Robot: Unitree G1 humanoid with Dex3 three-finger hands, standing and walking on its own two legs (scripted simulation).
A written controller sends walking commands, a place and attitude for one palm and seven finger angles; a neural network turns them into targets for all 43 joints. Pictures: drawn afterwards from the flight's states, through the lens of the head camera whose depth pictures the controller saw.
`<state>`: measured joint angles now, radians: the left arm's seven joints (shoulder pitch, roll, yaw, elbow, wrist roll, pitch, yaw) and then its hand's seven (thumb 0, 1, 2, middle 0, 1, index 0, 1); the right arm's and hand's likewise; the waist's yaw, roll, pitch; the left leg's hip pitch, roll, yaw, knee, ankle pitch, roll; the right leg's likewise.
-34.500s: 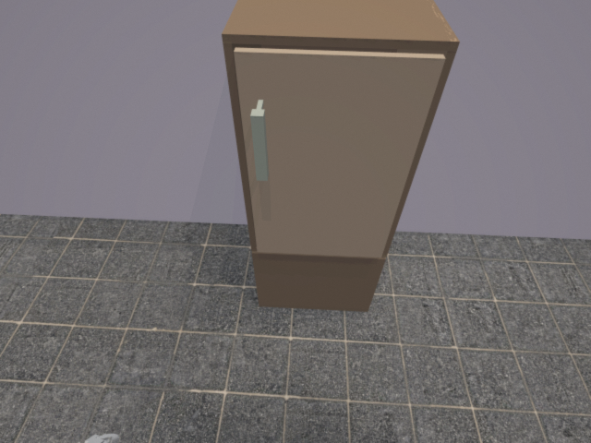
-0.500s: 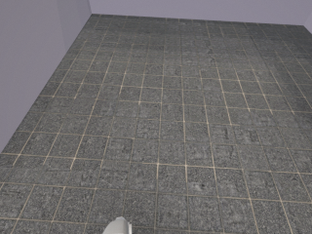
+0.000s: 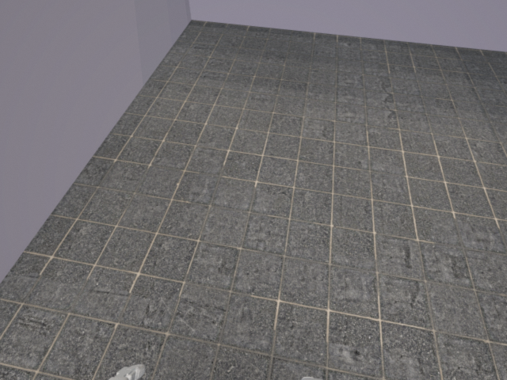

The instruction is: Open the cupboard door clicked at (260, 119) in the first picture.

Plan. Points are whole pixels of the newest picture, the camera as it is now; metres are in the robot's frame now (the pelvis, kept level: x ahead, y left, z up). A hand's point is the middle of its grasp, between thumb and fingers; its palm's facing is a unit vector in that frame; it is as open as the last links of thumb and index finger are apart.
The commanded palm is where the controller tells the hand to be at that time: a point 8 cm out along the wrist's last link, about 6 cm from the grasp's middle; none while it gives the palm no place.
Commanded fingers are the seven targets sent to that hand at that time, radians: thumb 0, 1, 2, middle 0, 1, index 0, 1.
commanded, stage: turn to face it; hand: left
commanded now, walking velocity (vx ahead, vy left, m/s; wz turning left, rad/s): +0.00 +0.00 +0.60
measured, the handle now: out of the picture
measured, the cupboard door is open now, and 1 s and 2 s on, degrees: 47 47 47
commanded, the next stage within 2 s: none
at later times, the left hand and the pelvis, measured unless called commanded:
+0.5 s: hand out of the picture -0.01 +0.20 -0.19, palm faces +0.38 -0.89 -0.25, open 7.4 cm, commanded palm none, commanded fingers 0.00 0.90 0.90 -0.20 -0.30 -0.20 -0.30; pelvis +0.04 -0.01 -0.02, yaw +21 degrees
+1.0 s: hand out of the picture +0.04 +0.16 -0.15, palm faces +0.60 -0.75 -0.27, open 7.4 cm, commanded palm none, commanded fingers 0.00 0.90 0.90 -0.20 -0.30 -0.20 -0.30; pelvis +0.08 -0.06 +0.00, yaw +39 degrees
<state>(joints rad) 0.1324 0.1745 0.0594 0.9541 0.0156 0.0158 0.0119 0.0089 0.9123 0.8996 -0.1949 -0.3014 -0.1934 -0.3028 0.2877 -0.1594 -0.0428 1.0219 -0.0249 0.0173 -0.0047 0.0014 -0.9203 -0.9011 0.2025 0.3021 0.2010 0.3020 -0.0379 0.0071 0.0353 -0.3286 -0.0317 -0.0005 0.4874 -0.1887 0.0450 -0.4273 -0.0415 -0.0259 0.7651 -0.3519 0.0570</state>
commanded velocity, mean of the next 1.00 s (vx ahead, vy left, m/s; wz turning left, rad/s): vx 0.00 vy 0.00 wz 0.60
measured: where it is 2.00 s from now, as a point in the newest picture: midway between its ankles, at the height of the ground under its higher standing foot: outside the picture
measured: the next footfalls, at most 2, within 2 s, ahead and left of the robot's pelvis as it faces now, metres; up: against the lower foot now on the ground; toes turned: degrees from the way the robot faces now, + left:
right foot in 0.06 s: +0.07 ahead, -0.13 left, +0.00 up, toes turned +0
left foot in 0.46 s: +0.06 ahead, +0.11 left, +0.00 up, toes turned +26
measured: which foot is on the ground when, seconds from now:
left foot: down 0.00-0.06, up 0.08-0.44, down 0.46-0.84, up 0.86-1.00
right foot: up 0.00-0.04, down 0.06-0.44, up 0.46-0.84, down 0.86-1.00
